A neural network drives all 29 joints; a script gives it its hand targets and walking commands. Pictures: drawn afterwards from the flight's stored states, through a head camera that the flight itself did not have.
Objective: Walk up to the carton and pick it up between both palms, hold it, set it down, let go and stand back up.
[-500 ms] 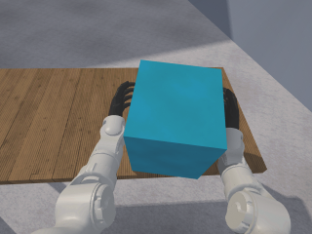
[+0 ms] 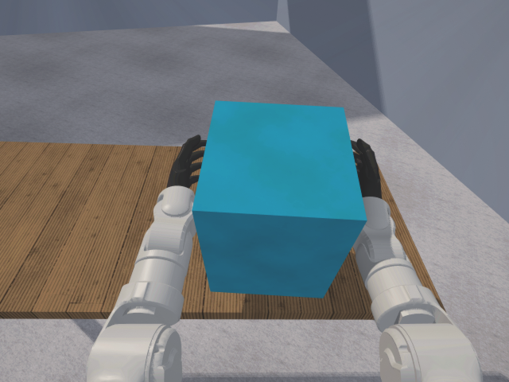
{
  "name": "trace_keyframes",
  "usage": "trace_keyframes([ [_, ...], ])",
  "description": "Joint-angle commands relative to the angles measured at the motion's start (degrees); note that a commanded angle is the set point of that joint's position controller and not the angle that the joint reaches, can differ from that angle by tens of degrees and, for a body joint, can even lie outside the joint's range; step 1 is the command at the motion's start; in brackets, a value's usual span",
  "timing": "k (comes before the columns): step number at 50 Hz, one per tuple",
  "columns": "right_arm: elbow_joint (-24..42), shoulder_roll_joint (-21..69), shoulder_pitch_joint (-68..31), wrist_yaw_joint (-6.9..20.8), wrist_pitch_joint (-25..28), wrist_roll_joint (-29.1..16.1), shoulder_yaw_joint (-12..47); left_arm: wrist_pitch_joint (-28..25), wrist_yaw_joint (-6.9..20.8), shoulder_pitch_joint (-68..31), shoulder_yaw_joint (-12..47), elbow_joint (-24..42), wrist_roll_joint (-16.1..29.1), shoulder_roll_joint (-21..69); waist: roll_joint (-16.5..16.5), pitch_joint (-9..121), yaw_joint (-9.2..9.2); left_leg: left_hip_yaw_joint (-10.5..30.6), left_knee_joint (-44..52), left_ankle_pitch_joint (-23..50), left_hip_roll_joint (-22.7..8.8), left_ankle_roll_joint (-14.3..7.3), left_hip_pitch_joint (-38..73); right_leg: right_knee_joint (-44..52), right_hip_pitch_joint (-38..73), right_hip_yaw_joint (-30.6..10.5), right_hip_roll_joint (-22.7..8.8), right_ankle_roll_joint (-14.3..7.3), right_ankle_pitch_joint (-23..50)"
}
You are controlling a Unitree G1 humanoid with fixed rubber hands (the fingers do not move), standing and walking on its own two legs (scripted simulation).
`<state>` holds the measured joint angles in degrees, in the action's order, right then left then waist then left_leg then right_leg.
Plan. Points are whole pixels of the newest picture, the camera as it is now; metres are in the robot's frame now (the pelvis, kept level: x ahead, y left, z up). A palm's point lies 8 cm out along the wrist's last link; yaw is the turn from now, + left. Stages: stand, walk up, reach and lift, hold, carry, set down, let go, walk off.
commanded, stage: reach and lift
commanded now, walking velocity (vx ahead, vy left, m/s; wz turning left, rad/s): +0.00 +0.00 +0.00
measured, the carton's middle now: (272, 205) +0.39 -0.06 +0.09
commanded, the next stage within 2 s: none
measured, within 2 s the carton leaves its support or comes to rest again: neither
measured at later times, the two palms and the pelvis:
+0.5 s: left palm (160, 196) +0.36 +0.11 +0.16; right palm (362, 198) +0.34 -0.18 +0.15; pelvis -0.03 +0.02 +0.00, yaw -1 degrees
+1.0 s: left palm (141, 178) +0.35 +0.13 +0.20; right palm (366, 168) +0.34 -0.17 +0.21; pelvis -0.04 +0.00 +0.00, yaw +0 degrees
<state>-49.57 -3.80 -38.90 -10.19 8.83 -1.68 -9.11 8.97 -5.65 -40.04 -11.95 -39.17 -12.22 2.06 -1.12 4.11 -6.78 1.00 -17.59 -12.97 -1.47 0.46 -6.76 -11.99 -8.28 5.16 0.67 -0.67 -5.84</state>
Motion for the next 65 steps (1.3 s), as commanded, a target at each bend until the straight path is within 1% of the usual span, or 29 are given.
trace_keyframes([
  [1,16.7,31.2,-41.7,5.9,-0.6,-0.7,20.1,2.7,9.3,-40.3,22.6,16.7,1.0,34.7,-0.1,25.3,-2.68,-1.1,-0.6,26.5,4.7,3.8,6.8,-5.3,22.2,-1.1,1.3,3.0,35.7],
  [5,21.0,29.6,-43.7,6.4,-2.9,-1.0,17.0,7.7,10.7,-36.6,21.1,14.7,-0.4,34.2,0.1,20.8,-1.32,-1.8,-1.1,26.4,4.7,4.1,8.6,-3.9,21.3,-1.0,1.5,3.0,27.7],
  [6,24.3,27.9,-45.7,6.7,-2.4,-3.1,18.3,8.5,9.7,-38.3,24.6,21.3,1.8,36.5,3.9,25.1,-1.2,-1.1,-2.7,32.8,3.6,6.0,14.4,-4.3,18.0,0.2,2.7,2.2,25.7],
  [9,23.6,26.1,-45.6,7.7,-2.7,-3.8,17.0,9.9,8.5,-39.8,26.0,25.5,2.8,36.8,5.7,25.4,-1.41,0.3,-4.0,38.1,2.0,7.0,20.2,-2.5,11.8,1.2,3.6,1.3,19.5],
  [10,20.9,27.9,-41.5,8.0,-4.1,-3.4,17.0,11.5,8.9,-38.5,23.9,22.3,1.3,35.4,3.7,20.2,-0.12,-0.2,-3.9,37.5,1.6,7.1,15.9,-0.7,14.9,0.0,3.1,0.0,18.6],
  [12,21.4,26.6,-43.1,8.5,-4.6,-3.6,15.9,12.8,8.5,-39.2,25.0,25.0,1.5,35.2,5.6,21.0,-0.54,-0.3,-3.5,37.8,1.5,7.4,17.3,-0.7,15.2,0.7,3.6,-0.1,17.3],
  [16,23.5,24.4,-47.4,9.6,-5.8,-3.5,16.1,16.6,8.4,-35.4,25.4,21.4,1.8,36.4,3.3,15.9,-0.39,0.2,-2.2,31.5,0.9,6.1,17.4,-1.0,13.5,1.9,4.1,0.7,11.8],
  [18,27.3,25.9,-49.9,10.0,-5.9,-5.3,18.0,17.6,8.3,-33.8,25.7,23.4,1.8,38.8,3.4,15.7,1.67,0.3,-2.8,34.7,1.1,5.9,15.9,-1.2,15.0,1.0,4.2,0.8,13.5],
  [21,33.0,26.6,-53.1,9.6,-6.4,-6.5,19.9,17.8,7.3,-37.5,28.9,28.2,5.2,40.3,2.7,26.5,1.17,1.2,-4.8,38.9,1.2,6.2,17.7,-1.6,14.2,0.8,4.9,0.4,16.5],
  [24,26.1,27.6,-48.6,9.9,-8.9,-4.9,18.1,16.9,7.2,-39.5,28.7,26.8,3.9,38.0,4.0,21.0,-0.56,0.4,-3.8,31.0,2.2,5.6,14.7,-1.7,14.7,0.4,3.8,0.7,14.3],
  [25,27.6,27.3,-50.5,10.2,-9.2,-5.1,18.9,17.2,6.8,-42.3,29.6,31.0,4.5,38.8,3.8,23.9,0.51,0.2,-3.0,28.4,2.1,5.3,16.8,-2.6,13.2,1.0,4.4,1.1,12.5],
  [28,25.2,29.7,-52.1,10.1,-10.7,-4.0,18.1,17.2,7.5,-42.8,27.3,24.1,4.1,36.5,1.8,21.2,0.74,-0.7,-1.0,16.7,3.5,2.7,9.2,-3.2,15.5,-0.4,2.7,1.7,10.7],
  [29,26.8,29.8,-51.4,10.1,-11.3,-4.5,18.4,18.0,7.7,-43.6,27.4,27.9,4.6,35.9,1.5,23.1,0.3,-0.6,-0.6,16.0,3.7,2.7,9.5,-3.6,17.0,-0.4,2.7,2.1,11.3],
  [32,22.1,32.2,-51.6,9.5,-12.9,-2.9,17.3,17.7,9.2,-45.1,23.2,22.0,3.7,33.5,-1.6,19.3,1.38,-1.8,1.9,6.5,4.7,0.5,3.0,-4.0,19.3,-1.0,1.5,2.6,8.6],
  [33,25.5,34.4,-53.8,9.4,-13.1,-4.3,20.1,17.6,9.1,-46.0,24.1,24.9,5.0,33.7,-0.8,24.5,3.54,-2.0,0.9,10.1,4.5,0.1,2.1,-5.3,21.5,-2.0,1.3,2.8,13.6],
  [35,24.2,34.3,-55.0,8.5,-14.7,-4.9,19.7,19.1,10.2,-44.4,21.2,20.0,4.1,32.8,-1.9,20.4,2.07,-1.5,1.8,7.0,4.9,-0.2,0.8,-4.8,24.4,-2.1,0.9,3.2,13.4],
  [36,23.8,33.9,-55.9,8.4,-14.7,-4.8,19.9,19.2,10.5,-42.8,21.2,18.9,4.1,32.4,-1.4,20.8,3.25,-1.9,1.9,10.0,4.7,-0.7,0.9,-5.2,24.7,-2.5,0.6,3.2,16.2],
  [37,24.2,35.0,-55.5,8.3,-14.8,-5.0,20.1,18.2,10.9,-46.1,21.7,21.1,5.5,32.7,-3.4,24.2,2.16,-1.5,1.2,10.3,5.0,-0.5,0.9,-5.8,25.0,-2.2,1.0,3.5,16.8],
  [41,32.4,37.5,-60.2,6.4,-15.2,-8.8,23.7,18.1,10.9,-49.5,23.9,26.7,7.9,33.1,-1.4,32.3,1.34,-1.4,-0.6,15.4,6.1,-0.1,2.1,-7.4,28.0,-2.5,1.3,4.4,24.3],
  [42,28.3,36.8,-60.1,6.3,-16.4,-8.8,23.2,17.9,10.9,-49.3,21.9,22.8,6.8,31.0,-1.3,27.9,2.4,-1.6,0.1,13.0,5.7,-0.3,1.5,-6.5,25.6,-2.4,1.2,4.4,20.2],
  [45,27.7,38.3,-57.3,5.6,-18.5,-10.9,25.0,19.3,10.5,-52.5,22.7,30.8,7.2,31.4,0.1,26.4,2.78,-1.0,0.4,14.5,5.4,0.2,3.5,-6.8,25.7,-2.3,1.7,4.4,19.7],
  [46,18.5,36.5,-53.3,5.7,-19.8,-8.6,22.0,20.0,11.0,-49.1,18.5,22.8,3.2,30.0,0.1,15.7,2.48,-1.5,1.9,9.1,5.6,-0.2,2.6,-4.9,21.8,-1.8,1.3,4.1,11.9],
  [49,17.6,35.8,-58.1,5.9,-21.1,-7.9,18.3,24.4,12.6,-45.4,14.9,14.4,1.5,29.6,-0.3,9.2,2.79,-1.7,4.2,0.7,4.3,-1.6,-1.2,-2.5,16.3,-1.3,1.3,3.0,-1.0],
  [54,23.0,38.2,-63.5,5.9,-21.3,-10.5,19.2,24.3,12.2,-54.0,20.0,24.1,6.2,31.8,0.2,19.7,0.96,-1.7,1.4,9.2,4.2,0.2,1.9,-3.4,17.6,-0.5,3.1,2.4,3.9],
  [55,29.7,38.0,-66.8,5.5,-20.0,-10.7,20.6,23.2,11.7,-56.7,24.9,26.6,9.7,34.7,1.5,26.5,-1.04,-0.8,-0.7,14.2,4.5,1.1,3.5,-4.3,19.0,-1.0,3.5,2.7,8.1],
  [56,31.4,38.8,-65.7,5.5,-20.7,-13.8,22.9,23.1,10.2,-57.2,28.6,33.6,11.3,36.0,4.7,32.2,-0.71,0.0,-3.0,23.3,3.8,2.9,7.8,-5.2,18.6,-0.9,4.1,2.4,12.7],
  [61,24.7,34.3,-58.2,6.1,-23.7,-13.2,21.3,24.9,8.8,-50.9,27.4,29.1,8.2,36.0,7.9,22.6,-1.8,1.1,-3.0,20.1,2.7,4.3,8.7,-4.2,12.6,-0.2,4.4,1.1,5.6],
  [63,24.4,35.4,-59.4,5.8,-24.6,-14.2,21.7,26.3,9.3,-50.4,25.3,28.8,6.9,34.6,6.8,21.8,0.65,0.1,-2.0,18.5,3.7,3.4,5.6,-3.9,15.4,-1.0,4.0,1.7,5.5],
  [65,25.9,35.5,-59.1,5.6,-25.4,-14.3,20.9,26.3,9.5,-53.9,26.7,30.7,9.1,34.4,7.2,21.9,-1.77,0.4,-1.4,15.5,3.5,3.1,3.5,-4.5,16.4,-1.3,3.5,1.9,7.1],
])
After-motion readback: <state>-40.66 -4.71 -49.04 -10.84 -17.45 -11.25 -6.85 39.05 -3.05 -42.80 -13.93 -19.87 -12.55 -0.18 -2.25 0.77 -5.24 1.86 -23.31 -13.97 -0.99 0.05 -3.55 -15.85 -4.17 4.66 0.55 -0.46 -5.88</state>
